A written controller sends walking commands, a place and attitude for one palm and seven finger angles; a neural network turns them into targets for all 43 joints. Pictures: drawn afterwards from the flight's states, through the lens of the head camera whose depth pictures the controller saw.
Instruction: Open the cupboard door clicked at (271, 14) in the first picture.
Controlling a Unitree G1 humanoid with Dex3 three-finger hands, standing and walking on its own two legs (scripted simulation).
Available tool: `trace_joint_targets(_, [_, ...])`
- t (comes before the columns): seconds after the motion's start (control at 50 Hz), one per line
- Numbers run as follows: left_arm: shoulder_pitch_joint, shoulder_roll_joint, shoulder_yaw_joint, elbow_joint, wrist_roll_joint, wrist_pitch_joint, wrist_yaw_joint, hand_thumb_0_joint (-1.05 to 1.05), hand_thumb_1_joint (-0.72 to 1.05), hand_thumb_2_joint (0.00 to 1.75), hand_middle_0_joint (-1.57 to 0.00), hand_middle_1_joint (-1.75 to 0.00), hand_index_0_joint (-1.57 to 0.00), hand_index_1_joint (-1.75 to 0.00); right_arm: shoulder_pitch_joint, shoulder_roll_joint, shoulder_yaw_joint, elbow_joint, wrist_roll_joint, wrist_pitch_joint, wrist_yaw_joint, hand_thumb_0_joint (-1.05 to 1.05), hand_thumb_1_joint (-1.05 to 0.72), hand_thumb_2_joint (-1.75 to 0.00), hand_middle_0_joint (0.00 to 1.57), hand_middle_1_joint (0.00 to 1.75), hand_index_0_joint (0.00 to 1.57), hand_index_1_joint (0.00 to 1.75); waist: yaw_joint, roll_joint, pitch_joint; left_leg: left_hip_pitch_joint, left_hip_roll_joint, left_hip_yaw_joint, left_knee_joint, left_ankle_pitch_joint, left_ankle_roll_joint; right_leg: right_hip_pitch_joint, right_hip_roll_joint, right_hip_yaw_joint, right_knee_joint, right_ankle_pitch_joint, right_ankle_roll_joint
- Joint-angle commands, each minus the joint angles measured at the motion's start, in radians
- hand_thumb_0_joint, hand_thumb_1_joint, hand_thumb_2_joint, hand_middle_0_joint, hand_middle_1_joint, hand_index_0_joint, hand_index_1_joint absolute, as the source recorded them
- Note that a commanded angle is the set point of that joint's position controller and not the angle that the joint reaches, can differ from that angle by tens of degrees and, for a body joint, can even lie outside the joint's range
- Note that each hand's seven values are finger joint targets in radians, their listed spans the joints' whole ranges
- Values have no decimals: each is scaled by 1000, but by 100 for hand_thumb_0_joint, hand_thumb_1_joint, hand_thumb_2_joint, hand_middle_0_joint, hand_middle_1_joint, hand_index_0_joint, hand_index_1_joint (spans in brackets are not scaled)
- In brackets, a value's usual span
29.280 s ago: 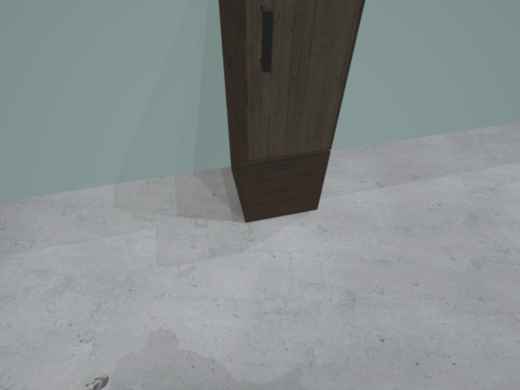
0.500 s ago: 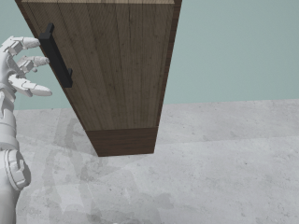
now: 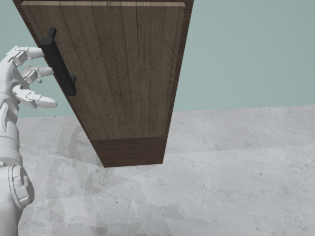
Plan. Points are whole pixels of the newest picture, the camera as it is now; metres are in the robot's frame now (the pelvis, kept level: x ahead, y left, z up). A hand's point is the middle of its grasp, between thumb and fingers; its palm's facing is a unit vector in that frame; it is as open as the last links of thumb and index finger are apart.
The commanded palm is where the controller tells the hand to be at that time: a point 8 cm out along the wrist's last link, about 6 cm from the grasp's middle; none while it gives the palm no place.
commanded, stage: move the hooked fingers beside the handle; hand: left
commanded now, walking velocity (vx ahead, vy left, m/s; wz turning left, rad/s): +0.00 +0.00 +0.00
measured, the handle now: (62, 64) +0.50 +0.23 +0.14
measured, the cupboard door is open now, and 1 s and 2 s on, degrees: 0 0 0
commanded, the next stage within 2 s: slide the fingers in behind the handle in 0.48 s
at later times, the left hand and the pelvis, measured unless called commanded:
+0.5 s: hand (35, 82) +0.44 +0.27 +0.14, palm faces +0.05 -1.00 -0.02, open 14.0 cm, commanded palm +0.42 +0.32 +0.14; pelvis -0.01 -0.01 +0.00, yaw +1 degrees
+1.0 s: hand (47, 78) +0.46 +0.25 +0.13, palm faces +0.02 -1.00 +0.02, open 14.0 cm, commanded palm +0.43 +0.30 +0.14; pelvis -0.01 +0.00 +0.00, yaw +0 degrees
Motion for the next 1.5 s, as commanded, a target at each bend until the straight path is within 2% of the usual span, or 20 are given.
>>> trace_joint_targets(0.0, [-448, 285, 50, -295, -53, -95, 20, 0, -50, 30, -30, -120, -30, -120, 88, -171, -63, -75, 0, -32, -12, 0, -90, -90, 20, 30, 20, 30, 0, 125, -429, 412, -15, -133, -24, 488, 9, 57, 50, 46, -37, 383, -9])
trace_joint_targets(0.08, [-406, 328, 81, -162, -39, -53, 16, 0, -50, 30, -30, -120, -30, -120, 73, -175, -55, -72, 5, -30, -14, 0, -90, -90, 20, 30, 20, 30, 12, 64, -331, 288, -29, -117, -43, 382, 15, 92, 39, 50, -42, 379, -5])
trace_joint_targets(0.14, [-364, 333, 65, -166, -14, -37, 11, 0, -50, 30, -30, -120, -30, -120, 62, -169, -51, -95, 8, -25, -14, 0, -90, -90, 20, 30, 20, 30, 29, 95, -340, 278, -36, -109, -40, 408, 15, 108, 32, 54, -31, 412, -6])
trace_joint_targets(0.16, [-389, 301, 30, -179, -9, -39, 9, 0, -50, 30, -30, -120, -30, -120, 57, -165, -48, -97, 8, -26, -12, 0, -90, -90, 20, 30, 20, 30, 18, 132, -325, 291, -35, -107, -39, 398, 13, 81, 32, 55, -36, 395, -6])
trace_joint_targets(0.26, [-442, 287, 45, -241, -60, -87, -7, 0, -50, 30, -30, -120, -30, -120, 57, -170, -56, -93, 8, -32, -18, 0, -90, -90, 20, 30, 20, 30, 0, 62, -390, 336, -29, -116, -32, 369, 16, 99, 41, 58, -42, 375, -4])
trace_joint_targets(0.38, [-495, 309, 20, -112, -33, -56, -18, 0, -50, 30, -30, -120, -30, -120, 58, -177, -45, -62, 10, -36, -29, 0, -90, -90, 20, 30, 20, 30, -24, 78, -266, 239, -37, -119, -45, 236, 20, 34, 30, 63, -60, 273, -2])
trace_joint_targets(0.42, [-523, 326, 15, -128, -16, -60, -12, 0, -50, 30, -30, -120, -30, -120, 62, -179, -44, -61, 8, -38, -32, 0, -90, -90, 20, 30, 20, 30, -21, 123, -298, 251, -39, -123, -42, 239, 17, 32, 28, 65, -54, 263, -5])
trace_joint_targets(0.52, [-525, 388, 81, -154, -36, -104, -15, 0, -50, 30, -30, -120, -30, -120, 83, -183, -47, -65, 1, -40, -28, 0, -90, -90, 20, 30, 20, 30, -6, 92, -428, 287, -35, -125, -23, 308, 16, 94, 36, 69, -31, 327, -3])
trace_joint_targets(0.56, [-498, 401, 96, -120, -41, -104, -26, 0, -50, 30, -30, -120, -30, -120, 81, -184, -46, -66, 4, -39, -29, 0, -90, -90, 20, 30, 20, 30, -3, 82, -414, 255, -38, -115, -21, 296, 19, 110, 35, 74, -33, 339, 0])
trace_joint_targets(0.68, [-479, 322, 12, -101, -16, -68, -26, 0, -50, 30, -30, -120, -30, -120, 88, -181, -47, -71, 4, -35, -25, 0, -90, -90, 20, 30, 20, 30, -11, 143, -320, 252, -33, -122, -36, 252, 14, 11, 37, 58, -45, 254, -5])
trace_joint_targets(0.74, [-489, 319, 31, -126, -36, -69, -15, 0, -50, 30, -30, -120, -30, -120, 100, -184, -52, -74, 1, -35, -24, 0, -90, -90, 20, 30, 20, 30, -14, 83, -366, 269, -28, -127, -34, 278, 16, 37, 43, 54, -41, 273, -4])
trace_joint_targets(0.82, [-497, 316, 54, -210, -49, -96, 6, 0, -50, 30, -30, -120, -30, -120, 103, -180, -58, -72, -3, -38, -17, 0, -90, -90, 20, 30, 20, 30, -1, 130, -438, 338, -23, -131, -25, 346, 9, 40, 48, 52, -31, 307, -7])
trace_joint_targets(0.96, [-438, 275, 36, -200, -28, -68, 52, 0, -50, 30, -30, -120, -30, -120, 88, -171, -56, -79, -1, -37, -9, 0, -90, -90, 20, 30, 20, 30, 9, 115, -361, 307, -21, -131, -36, 353, 7, 34, 46, 44, -32, 307, -10])
trace_joint_targets(1.04, [-464, 197, -15, -320, -30, -76, 73, 0, -50, 30, -30, -120, -30, -120, 80, -159, -60, -88, -3, -44, -1, 0, -90, -90, 20, 30, 20, 30, 9, 187, -429, 411, -10, -148, -26, 474, -6, 18, 50, 38, -23, 333, -12])
trace_joint_targets(1.14, [-381, 146, -13, -298, -57, -38, 92, 0, -50, 30, -30, -120, -30, -120, 65, -157, -61, -88, 4, -43, 4, 0, -90, -90, 20, 30, 20, 30, 11, 53, -376, 358, -11, -134, -34, 463, 2, 66, 51, 36, -33, 378, -7])
trace_joint_targets(1.2, [-382, 142, -21, -279, -47, -12, 107, 0, -50, 30, -30, -120, -30, -120, 58, -158, -58, -91, 4, -42, 3, 0, -90, -90, 20, 30, 20, 30, 13, 48, -320, 316, -19, -121, -43, 402, 7, 70, 45, 38, -40, 358, -10])
trace_joint_targets(1.28, [-441, 113, -58, -337, -26, -22, 131, 0, -50, 30, -30, -120, -30, -120, 41, -145, -54, -97, 4, -45, 5, 0, -90, -90, 20, 30, 20, 30, 6, 99, -336, 332, -25, -121, -47, 372, 6, 68, 41, 46, -40, 346, -10])
trace_joint_targets(1.32, [-469, 144, -31, -361, -27, -44, 142, 0, -50, 30, -30, -120, -30, -120, 44, -148, -56, -91, 2, -49, 4, 0, -90, -90, 20, 30, 20, 30, 6, 80, -371, 351, -24, -127, -41, 377, 6, 81, 43, 48, -38, 351, -10])
trace_joint_targets(1.42, [-453, 105, -44, -346, -40, -63, 149, 0, -50, 30, -30, -120, -30, -120, 31, -144, -55, -78, 2, -61, 4, 0, -90, -90, 20, 30, 20, 30, 11, 77, -397, 364, -29, -124, -38, 369, 7, 102, 42, 52, -38, 361, -11])
trace_joint_targets(1.48, [-453, 94, -64, -255, -29, -40, 149, 0, -50, 30, -30, -120, -30, -120, 21, -144, -48, -71, 8, -57, 0, 0, -90, -90, 20, 30, 20, 30, 1, 43, -291, 277, -35, -114, -54, 267, 11, 85, 36, 53, -53, 309, -9])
